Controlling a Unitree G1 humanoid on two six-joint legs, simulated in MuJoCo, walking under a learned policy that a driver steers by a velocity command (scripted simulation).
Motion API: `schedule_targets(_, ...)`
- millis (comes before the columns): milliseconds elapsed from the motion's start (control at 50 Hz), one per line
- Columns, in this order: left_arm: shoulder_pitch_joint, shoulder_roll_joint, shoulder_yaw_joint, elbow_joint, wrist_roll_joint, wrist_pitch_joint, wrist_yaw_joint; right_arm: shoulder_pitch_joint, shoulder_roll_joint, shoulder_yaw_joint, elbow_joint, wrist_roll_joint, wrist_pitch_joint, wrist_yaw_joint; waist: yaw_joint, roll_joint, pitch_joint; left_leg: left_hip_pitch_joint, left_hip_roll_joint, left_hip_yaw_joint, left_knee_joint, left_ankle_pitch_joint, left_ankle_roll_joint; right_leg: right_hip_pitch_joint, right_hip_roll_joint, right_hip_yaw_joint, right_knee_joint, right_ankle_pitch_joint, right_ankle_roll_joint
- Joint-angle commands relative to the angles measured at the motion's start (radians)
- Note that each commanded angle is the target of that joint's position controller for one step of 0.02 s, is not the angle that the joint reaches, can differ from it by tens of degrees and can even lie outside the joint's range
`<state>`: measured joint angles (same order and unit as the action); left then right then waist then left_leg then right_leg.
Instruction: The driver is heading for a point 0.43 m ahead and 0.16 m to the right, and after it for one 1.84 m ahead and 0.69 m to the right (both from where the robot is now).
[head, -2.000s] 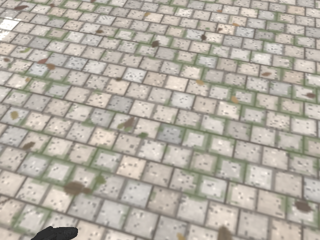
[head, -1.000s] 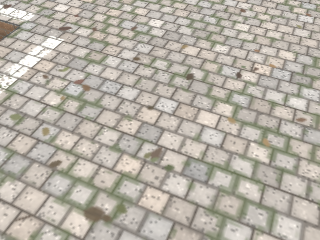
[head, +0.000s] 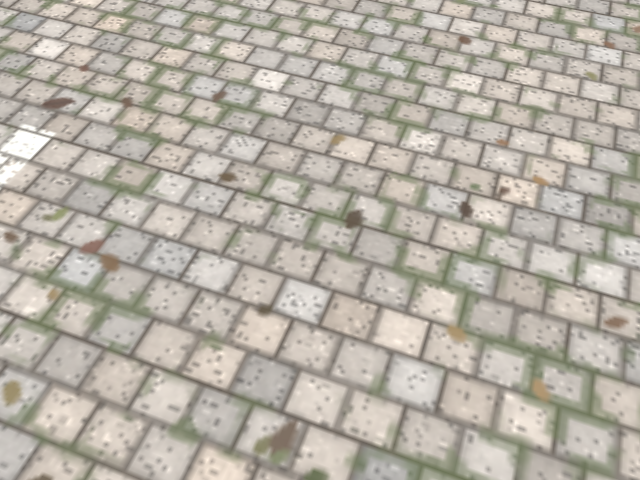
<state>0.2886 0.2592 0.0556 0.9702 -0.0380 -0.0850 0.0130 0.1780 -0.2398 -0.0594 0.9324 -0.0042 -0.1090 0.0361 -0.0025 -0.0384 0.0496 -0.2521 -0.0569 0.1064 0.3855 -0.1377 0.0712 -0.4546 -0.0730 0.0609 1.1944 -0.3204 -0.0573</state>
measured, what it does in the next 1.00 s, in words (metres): walks ahead, turning right: right foot, then left foot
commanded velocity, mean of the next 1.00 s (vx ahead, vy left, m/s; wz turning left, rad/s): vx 0.30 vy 0.00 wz -0.51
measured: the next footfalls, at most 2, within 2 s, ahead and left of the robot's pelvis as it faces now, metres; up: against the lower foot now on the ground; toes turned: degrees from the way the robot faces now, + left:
right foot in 0.38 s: +0.38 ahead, -0.17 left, +0.00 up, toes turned -15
left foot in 0.86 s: +0.60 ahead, -0.05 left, +0.00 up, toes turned -35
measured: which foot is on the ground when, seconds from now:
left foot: down 0.00-0.40, up 0.42-0.84, down 0.86-1.00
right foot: up 0.00-0.36, down 0.38-0.86, up 0.88-1.00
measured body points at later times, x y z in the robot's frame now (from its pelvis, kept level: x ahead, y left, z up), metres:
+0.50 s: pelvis +0.28 -0.08 -0.01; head +0.33 -0.10 +0.44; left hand +0.49 +0.15 -0.12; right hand +0.30 -0.37 -0.14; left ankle +0.19 +0.10 -0.63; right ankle +0.34 -0.16 -0.74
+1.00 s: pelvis +0.45 -0.08 +0.00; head +0.49 -0.09 +0.44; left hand +0.73 +0.08 -0.11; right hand +0.44 -0.40 -0.10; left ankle +0.57 -0.03 -0.74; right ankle +0.33 -0.16 -0.65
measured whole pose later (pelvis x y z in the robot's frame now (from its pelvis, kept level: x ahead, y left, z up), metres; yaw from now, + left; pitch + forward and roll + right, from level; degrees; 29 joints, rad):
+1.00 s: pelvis +0.45 -0.08 +0.00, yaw -34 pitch +2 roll +0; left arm 0.19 0.33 0.08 0.67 -0.01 0.05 0.04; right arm 0.09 -0.26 -0.05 0.76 -0.02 -0.03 -0.02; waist 0.00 -0.03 0.04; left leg -0.38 0.00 -0.01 0.48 -0.14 0.02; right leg -0.47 0.10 0.12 1.16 -0.54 0.06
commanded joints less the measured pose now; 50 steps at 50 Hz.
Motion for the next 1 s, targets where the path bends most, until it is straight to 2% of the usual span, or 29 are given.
schedule_targets(20,0.088,0.034,0.019,-0.034,-0.001,0.026,0.007,-0.013,-0.080,-0.013,-0.021,-0.006,-0.027,-0.006,0.032,0.104,-0.028,0.034,0.291,-0.218,-0.277,0.060,0.143,-0.095,-0.085,0.057,-0.026,0.067,0.005)
schedule_targets(80,-0.013,0.051,0.026,-0.084,0.011,0.034,0.006,0.015,-0.118,-0.021,-0.002,-0.013,-0.027,-0.027,0.019,0.081,0.016,0.054,0.290,-0.139,-0.305,0.109,0.141,-0.216,-0.084,0.077,-0.149,0.213,0.026)
schedule_targets(160,-0.138,0.036,0.017,-0.133,0.019,0.019,-0.020,0.041,-0.144,-0.021,0.001,-0.009,-0.019,-0.046,-0.018,0.066,0.026,0.099,0.258,-0.009,-0.306,0.189,0.103,-0.204,-0.058,-0.001,-0.399,0.417,0.030)
schedule_targets(260,-0.298,0.020,0.000,-0.228,0.018,0.019,-0.055,0.154,-0.173,-0.028,0.035,0.009,0.017,-0.055,-0.077,0.049,0.059,0.318,0.320,0.046,-0.226,0.296,0.090,-0.287,-0.034,-0.077,-0.545,0.357,0.004)
schedule_targets(280,-0.309,0.025,0.001,-0.246,0.017,0.020,-0.064,0.157,-0.181,-0.031,0.035,0.012,0.027,-0.056,-0.071,0.057,0.057,0.357,0.335,0.055,-0.193,0.361,0.083,-0.288,-0.024,-0.093,-0.558,0.308,-0.008)
schedule_targets(320,-0.278,0.057,0.015,-0.268,0.014,0.024,-0.076,0.127,-0.208,-0.039,0.018,0.015,0.044,-0.061,-0.030,0.097,0.009,0.393,0.343,0.087,-0.078,0.670,0.059,-0.189,0.031,-0.150,-0.568,0.205,-0.042)
schedule_targets(340,-0.214,0.084,0.030,-0.264,0.014,0.028,-0.079,0.111,-0.222,-0.043,0.009,0.015,0.053,-0.066,0.012,0.123,-0.040,0.393,0.341,0.100,0.031,0.833,0.047,-0.092,0.071,-0.179,-0.560,0.156,-0.064)
schedule_targets(360,-0.086,0.127,0.054,-0.241,0.010,0.030,-0.077,0.091,-0.229,-0.044,-0.002,0.016,0.062,-0.070,0.086,0.127,-0.108,0.353,0.322,0.116,0.207,0.905,0.027,0.077,0.115,-0.193,-0.590,0.158,-0.094)
schedule_targets(380,0.087,0.196,0.091,-0.201,0.009,0.034,-0.061,0.082,-0.220,-0.038,-0.017,0.015,0.061,-0.073,0.171,0.083,-0.196,0.187,0.279,0.126,0.464,0.756,-0.013,0.361,0.114,-0.121,-0.653,0.202,-0.140)
schedule_targets(400,0.141,0.319,0.119,-0.194,0.016,0.040,-0.040,0.165,-0.094,-0.001,-0.063,-0.020,0.040,-0.059,0.099,-0.171,-0.295,-0.228,0.126,0.109,0.853,-0.012,-0.081,0.725,-0.151,0.335,-0.665,0.274,-0.286)
schedule_targets(420,0.126,0.300,0.102,-0.232,0.032,0.029,-0.043,0.150,-0.097,0.011,-0.089,-0.001,-0.006,-0.041,0.084,-0.170,-0.452,-0.436,-0.021,-0.124,1.065,-0.494,-0.098,0.879,-0.309,0.783,-0.842,0.328,-0.426)
schedule_targets(440,0.093,0.229,0.080,-0.241,0.045,0.021,-0.046,0.029,-0.172,-0.011,-0.113,0.037,-0.032,-0.030,0.120,-0.066,-0.372,-0.510,0.047,-0.211,1.086,-0.427,-0.073,0.823,-0.268,0.619,-0.849,0.494,-0.354)
schedule_targets(460,0.022,0.188,0.070,-0.253,0.038,0.014,-0.045,-0.001,-0.166,-0.007,-0.126,0.042,-0.039,-0.033,0.084,-0.010,-0.257,-0.503,0.091,-0.198,1.011,-0.345,-0.062,0.670,-0.224,0.438,-0.829,0.640,-0.309)
schedule_targets(480,-0.046,0.160,0.063,-0.268,0.026,0.016,-0.043,0.002,-0.163,-0.013,-0.110,0.023,-0.032,-0.043,0.038,0.068,-0.175,-0.458,0.131,-0.184,0.928,-0.298,-0.072,0.513,-0.170,0.314,-0.835,0.702,-0.266)
schedule_targets(500,-0.088,0.137,0.055,-0.283,0.027,0.020,-0.038,0.012,-0.175,-0.023,-0.110,0.010,-0.016,-0.051,0.004,0.061,-0.140,-0.389,0.153,-0.180,0.869,-0.267,-0.081,0.391,-0.141,0.251,-0.856,0.734,-0.242)
schedule_targets(520,-0.102,0.134,0.052,-0.294,0.037,0.023,-0.034,0.024,-0.172,-0.027,-0.115,0.005,0.004,-0.053,-0.018,0.046,-0.131,-0.330,0.157,-0.180,0.837,-0.248,-0.091,0.312,-0.118,0.224,-0.873,0.768,-0.234)
schedule_targets(560,-0.096,0.167,0.061,-0.297,0.039,0.024,-0.026,0.043,-0.136,-0.022,-0.126,-0.005,0.029,-0.059,-0.038,0.027,-0.135,-0.298,0.136,-0.161,0.743,-0.199,-0.121,0.241,-0.086,0.170,-0.877,0.873,-0.234)
schedule_targets(600,-0.077,0.189,0.068,-0.298,0.033,0.033,-0.011,0.010,-0.120,-0.017,-0.146,-0.011,0.040,-0.067,-0.033,-0.002,-0.150,-0.307,0.107,-0.153,0.619,-0.129,-0.144,0.234,-0.059,0.142,-0.860,0.904,-0.220)
schedule_targets(660,-0.066,0.189,0.069,-0.305,0.018,0.062,0.010,-0.073,-0.116,-0.009,-0.174,-0.006,0.046,-0.065,-0.005,-0.048,-0.179,-0.281,0.074,-0.161,0.432,0.011,-0.158,0.238,-0.029,0.143,-0.827,0.794,-0.169)
schedule_targets(760,-0.049,0.186,0.066,-0.312,0.025,0.093,0.028,-0.171,-0.139,-0.012,-0.213,0.002,0.048,-0.049,0.030,-0.083,-0.158,-0.258,0.036,-0.197,0.253,0.031,-0.151,0.276,-0.046,0.267,-0.768,0.585,-0.134)
schedule_targets(820,-0.088,0.174,0.060,-0.335,0.024,0.098,0.033,-0.125,-0.170,-0.028,-0.209,0.001,0.031,-0.042,-0.006,-0.115,-0.144,-0.177,0.027,-0.210,0.113,0.006,-0.118,0.300,-0.034,0.366,-0.701,0.479,-0.111)
schedule_targets(840,-0.112,0.166,0.055,-0.346,0.021,0.098,0.034,-0.086,-0.176,-0.032,-0.201,-0.002,0.022,-0.043,-0.036,-0.108,-0.146,-0.087,0.044,-0.201,0.007,0.129,-0.094,0.280,0.002,0.363,-0.652,0.426,-0.081)
schedule_targets(860,-0.098,0.122,0.041,-0.364,0.034,0.095,0.032,-0.042,-0.227,-0.043,-0.202,-0.020,0.019,-0.050,-0.034,-0.023,-0.207,0.083,0.189,-0.303,0.004,0.348,-0.039,0.202,0.065,0.310,-0.515,0.270,-0.036)
schedule_targets(880,0.039,0.070,0.030,-0.356,0.046,0.091,0.031,-0.047,-0.269,-0.047,-0.215,-0.038,0.031,-0.060,0.046,0.214,-0.253,0.293,0.404,-0.512,0.051,0.760,0.100,0.001,0.213,0.173,-0.300,-0.302,0.027)
schedule_targets(900,0.096,0.141,0.042,-0.364,0.033,0.090,0.027,0.017,-0.250,-0.050,-0.193,-0.031,0.048,-0.056,0.040,0.347,-0.311,0.346,0.541,-0.743,0.006,0.677,0.236,-0.138,0.205,0.110,-0.099,-0.446,0.073)
schedule_targets(920,0.070,0.214,0.062,-0.338,0.026,0.097,0.029,-0.012,-0.192,-0.035,-0.218,-0.015,0.051,-0.055,0.018,0.225,-0.262,0.299,0.476,-0.670,-0.001,0.530,0.224,-0.162,0.156,0.128,0.019,-0.364,0.102)
schedule_targets(940,0.015,0.226,0.070,-0.332,0.022,0.114,0.034,-0.043,-0.155,-0.025,-0.225,-0.013,0.059,-0.054,0.007,0.157,-0.211,0.236,0.404,-0.532,0.005,0.434,0.177,-0.174,0.138,0.107,0.064,-0.285,0.119)
schedule_targets(960,-0.007,0.209,0.068,-0.327,0.023,0.131,0.039,-0.073,-0.142,-0.017,-0.234,-0.010,0.068,-0.054,0.009,0.130,-0.175,0.165,0.354,-0.455,-0.013,0.357,0.154,-0.158,0.126,0.097,0.077,-0.241,0.132)
schedule_targets(1000,-0.017,0.154,0.053,-0.341,0.024,0.143,0.036,-0.108,-0.157,-0.015,-0.230,-0.013,0.084,-0.058,0.026,0.155,-0.128,0.040,0.287,-0.348,-0.064,0.264,0.143,-0.079,0.118,0.053,0.025,-0.170,0.140)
